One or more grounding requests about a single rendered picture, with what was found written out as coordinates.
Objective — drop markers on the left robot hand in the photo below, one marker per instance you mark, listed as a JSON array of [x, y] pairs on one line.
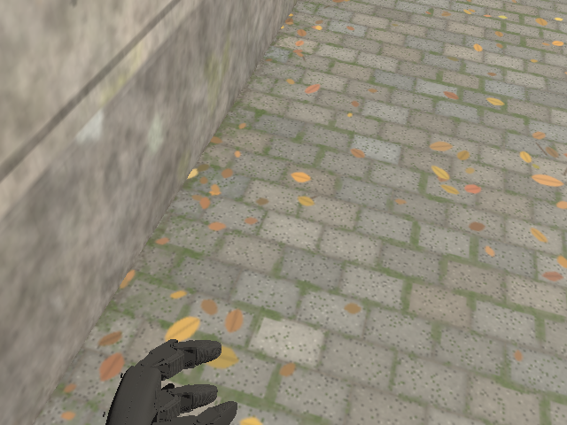
[[139, 399]]

